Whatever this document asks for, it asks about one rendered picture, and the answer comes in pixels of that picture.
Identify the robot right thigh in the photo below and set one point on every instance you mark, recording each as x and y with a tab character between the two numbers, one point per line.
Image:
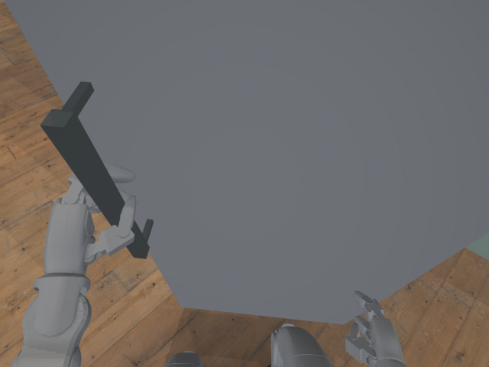
295	347

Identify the handle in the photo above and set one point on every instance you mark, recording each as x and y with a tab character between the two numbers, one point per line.
68	135

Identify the left robot hand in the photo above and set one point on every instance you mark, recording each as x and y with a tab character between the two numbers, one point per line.
67	248

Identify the fridge door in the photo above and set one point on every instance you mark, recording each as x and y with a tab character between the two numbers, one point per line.
289	152

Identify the right robot hand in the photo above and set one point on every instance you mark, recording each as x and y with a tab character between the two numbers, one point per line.
381	340

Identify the left robot forearm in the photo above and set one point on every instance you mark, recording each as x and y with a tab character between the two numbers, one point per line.
55	321

